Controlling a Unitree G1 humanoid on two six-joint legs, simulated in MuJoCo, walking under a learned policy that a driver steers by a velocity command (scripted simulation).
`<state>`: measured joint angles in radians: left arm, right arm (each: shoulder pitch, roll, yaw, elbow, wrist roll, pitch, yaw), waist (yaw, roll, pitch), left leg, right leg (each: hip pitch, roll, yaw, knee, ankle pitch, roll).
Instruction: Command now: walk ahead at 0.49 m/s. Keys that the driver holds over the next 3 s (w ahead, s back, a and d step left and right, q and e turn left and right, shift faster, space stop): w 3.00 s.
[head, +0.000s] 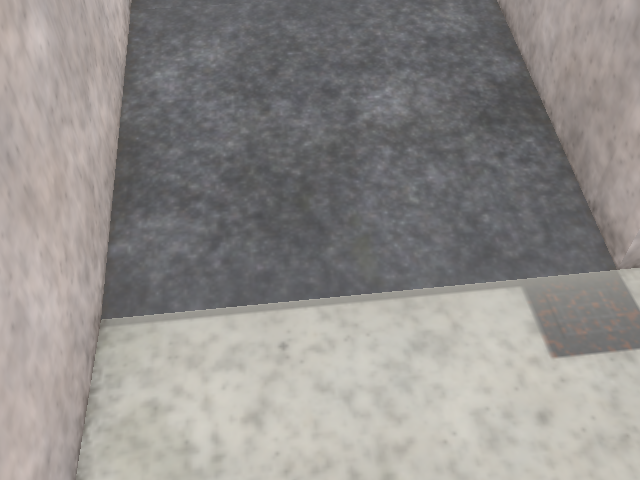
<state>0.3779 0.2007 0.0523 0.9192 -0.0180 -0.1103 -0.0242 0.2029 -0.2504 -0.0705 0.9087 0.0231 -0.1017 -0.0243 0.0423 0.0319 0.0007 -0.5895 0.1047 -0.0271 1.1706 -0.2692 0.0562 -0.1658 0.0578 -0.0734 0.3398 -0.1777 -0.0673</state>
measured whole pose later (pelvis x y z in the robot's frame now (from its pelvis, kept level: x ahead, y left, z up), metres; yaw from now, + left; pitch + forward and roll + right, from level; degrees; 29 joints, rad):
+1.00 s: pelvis +0.60 -0.05 +0.00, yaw -1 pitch +0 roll +0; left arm 0.20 0.26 0.04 0.91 0.00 -0.10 -0.04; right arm 0.25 -0.29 -0.03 0.95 0.02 -0.10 0.01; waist 0.00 0.04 0.04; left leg -0.42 0.04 -0.03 1.15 -0.34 0.06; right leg -0.30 0.04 -0.05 0.42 -0.13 -0.07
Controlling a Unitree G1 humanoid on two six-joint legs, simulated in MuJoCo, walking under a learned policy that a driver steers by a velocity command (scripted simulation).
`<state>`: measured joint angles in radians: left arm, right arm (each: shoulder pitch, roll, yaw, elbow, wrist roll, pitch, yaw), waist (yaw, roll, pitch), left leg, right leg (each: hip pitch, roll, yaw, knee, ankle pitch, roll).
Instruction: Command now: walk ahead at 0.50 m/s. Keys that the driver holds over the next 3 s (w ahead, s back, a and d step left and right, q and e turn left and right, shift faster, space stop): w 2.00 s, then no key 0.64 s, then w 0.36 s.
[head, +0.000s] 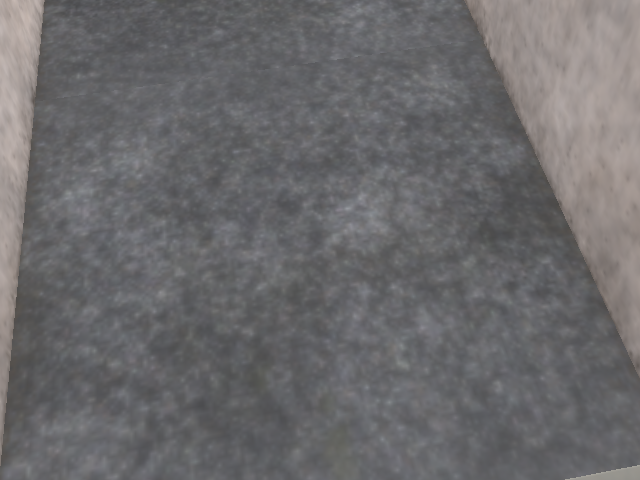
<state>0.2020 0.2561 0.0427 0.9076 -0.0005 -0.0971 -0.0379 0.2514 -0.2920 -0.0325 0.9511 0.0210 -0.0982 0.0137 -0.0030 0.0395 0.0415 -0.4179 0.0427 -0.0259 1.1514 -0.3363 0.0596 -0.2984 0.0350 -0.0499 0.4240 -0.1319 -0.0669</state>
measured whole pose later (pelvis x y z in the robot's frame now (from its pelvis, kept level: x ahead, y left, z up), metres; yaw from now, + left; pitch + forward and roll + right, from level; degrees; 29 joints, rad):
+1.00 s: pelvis +0.54 +0.01 +0.00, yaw +0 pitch +2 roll +0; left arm 0.05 0.22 0.03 0.89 -0.01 -0.08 -0.04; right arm 0.39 -0.25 -0.02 0.97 -0.01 -0.03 -0.01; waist -0.02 0.03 0.01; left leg -0.09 0.04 0.01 0.62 -0.52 0.05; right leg -0.54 -0.03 -0.09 0.66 -0.35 -0.01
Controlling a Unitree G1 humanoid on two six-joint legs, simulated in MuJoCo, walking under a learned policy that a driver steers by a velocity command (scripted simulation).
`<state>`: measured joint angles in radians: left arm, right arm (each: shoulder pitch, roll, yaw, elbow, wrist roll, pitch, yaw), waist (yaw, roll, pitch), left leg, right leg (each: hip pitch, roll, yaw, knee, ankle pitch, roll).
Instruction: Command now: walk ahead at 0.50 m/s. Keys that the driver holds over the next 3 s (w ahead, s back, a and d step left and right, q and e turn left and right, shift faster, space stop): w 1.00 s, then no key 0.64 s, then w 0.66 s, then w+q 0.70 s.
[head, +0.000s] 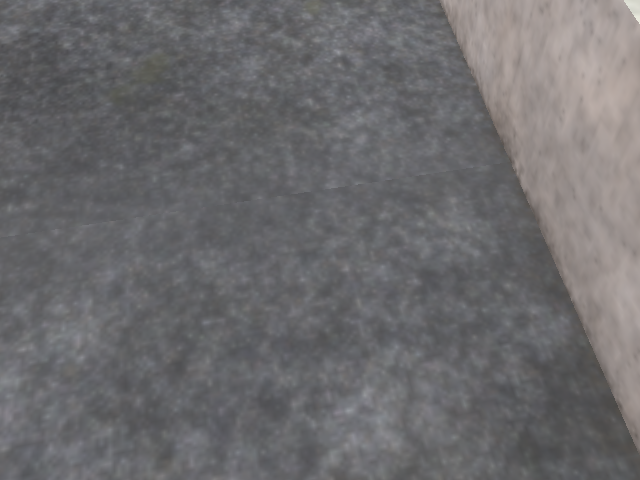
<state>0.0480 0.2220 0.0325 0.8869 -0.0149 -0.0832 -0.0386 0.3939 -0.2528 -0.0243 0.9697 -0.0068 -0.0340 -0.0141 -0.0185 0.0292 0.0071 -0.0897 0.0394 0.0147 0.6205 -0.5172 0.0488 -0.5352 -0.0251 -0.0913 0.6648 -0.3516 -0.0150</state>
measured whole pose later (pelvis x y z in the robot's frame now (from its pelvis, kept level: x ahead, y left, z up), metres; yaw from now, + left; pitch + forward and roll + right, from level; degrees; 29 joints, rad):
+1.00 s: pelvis +0.52 +0.04 +0.08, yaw +0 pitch +3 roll -1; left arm 0.01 0.18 0.01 0.85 -0.02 -0.06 -0.05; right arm 0.47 -0.18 -0.02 1.00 0.00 -0.04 -0.03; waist -0.06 -0.01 -0.02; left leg 0.10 0.03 0.11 0.14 -0.45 0.01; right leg -0.72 -0.07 -0.11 0.79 -0.19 -0.03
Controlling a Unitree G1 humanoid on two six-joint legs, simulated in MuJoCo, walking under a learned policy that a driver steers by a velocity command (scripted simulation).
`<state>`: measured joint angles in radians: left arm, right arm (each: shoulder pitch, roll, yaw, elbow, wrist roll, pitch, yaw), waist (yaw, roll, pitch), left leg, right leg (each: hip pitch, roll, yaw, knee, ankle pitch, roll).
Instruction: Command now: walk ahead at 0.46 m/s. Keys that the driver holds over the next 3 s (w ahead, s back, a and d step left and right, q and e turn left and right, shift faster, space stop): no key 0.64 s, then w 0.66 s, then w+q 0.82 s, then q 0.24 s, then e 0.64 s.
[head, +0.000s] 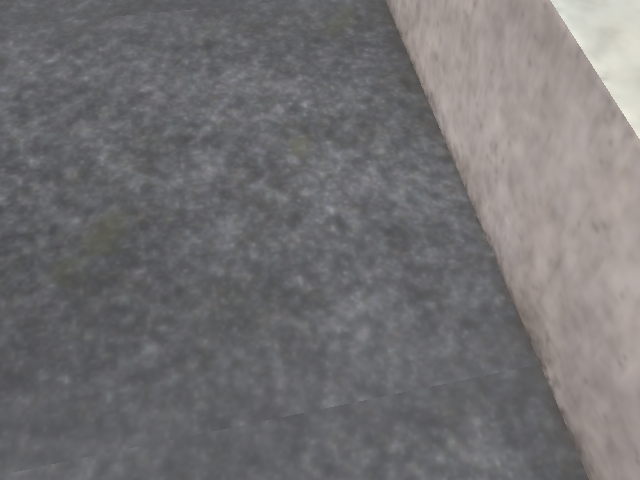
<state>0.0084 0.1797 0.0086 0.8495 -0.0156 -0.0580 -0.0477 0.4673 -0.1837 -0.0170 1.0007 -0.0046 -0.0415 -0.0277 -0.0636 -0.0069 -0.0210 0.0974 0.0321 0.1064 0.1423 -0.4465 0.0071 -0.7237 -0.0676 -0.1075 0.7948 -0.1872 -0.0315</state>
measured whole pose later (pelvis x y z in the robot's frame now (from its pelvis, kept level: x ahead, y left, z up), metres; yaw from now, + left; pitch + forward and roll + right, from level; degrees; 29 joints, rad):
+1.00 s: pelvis +0.30 +0.03 +0.04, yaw -1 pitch +0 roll +0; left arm 0.33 0.23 0.03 1.06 -0.04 -0.03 0.01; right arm 0.25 -0.20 -0.07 1.04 0.01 -0.07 0.00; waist -0.03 -0.04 0.00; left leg -0.28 -0.01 0.11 0.66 -0.55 0.08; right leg -0.36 -0.03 0.03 1.15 -0.53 0.01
